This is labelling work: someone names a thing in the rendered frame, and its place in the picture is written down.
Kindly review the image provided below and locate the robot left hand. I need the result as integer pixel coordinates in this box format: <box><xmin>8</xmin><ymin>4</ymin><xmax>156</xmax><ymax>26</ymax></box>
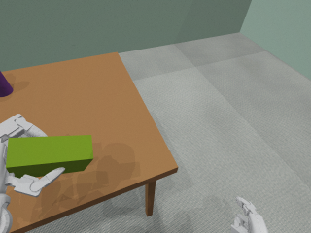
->
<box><xmin>0</xmin><ymin>114</ymin><xmax>65</xmax><ymax>198</ymax></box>

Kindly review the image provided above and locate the table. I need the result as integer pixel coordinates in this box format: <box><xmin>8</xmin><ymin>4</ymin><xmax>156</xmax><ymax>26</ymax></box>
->
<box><xmin>0</xmin><ymin>52</ymin><xmax>179</xmax><ymax>233</ymax></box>

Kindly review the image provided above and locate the robot left forearm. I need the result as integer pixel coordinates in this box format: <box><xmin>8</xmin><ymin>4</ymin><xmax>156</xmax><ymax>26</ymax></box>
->
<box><xmin>0</xmin><ymin>193</ymin><xmax>13</xmax><ymax>233</ymax></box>

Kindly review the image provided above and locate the sponge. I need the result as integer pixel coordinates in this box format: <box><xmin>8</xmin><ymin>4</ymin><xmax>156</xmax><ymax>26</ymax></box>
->
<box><xmin>6</xmin><ymin>135</ymin><xmax>94</xmax><ymax>179</ymax></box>

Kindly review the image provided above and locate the robot right hand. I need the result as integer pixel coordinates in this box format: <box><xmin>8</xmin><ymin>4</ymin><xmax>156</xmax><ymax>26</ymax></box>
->
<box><xmin>231</xmin><ymin>196</ymin><xmax>269</xmax><ymax>233</ymax></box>

